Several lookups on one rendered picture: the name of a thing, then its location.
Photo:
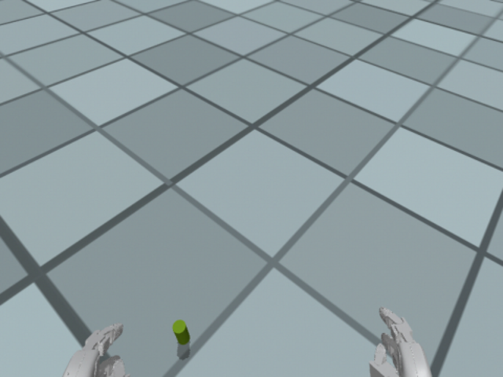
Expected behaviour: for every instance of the right robot hand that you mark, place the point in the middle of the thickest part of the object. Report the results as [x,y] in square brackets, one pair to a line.
[408,355]

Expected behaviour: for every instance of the can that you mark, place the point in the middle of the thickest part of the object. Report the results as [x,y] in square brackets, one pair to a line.
[181,332]

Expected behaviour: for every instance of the left robot hand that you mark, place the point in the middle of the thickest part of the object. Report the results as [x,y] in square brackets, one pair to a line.
[86,362]

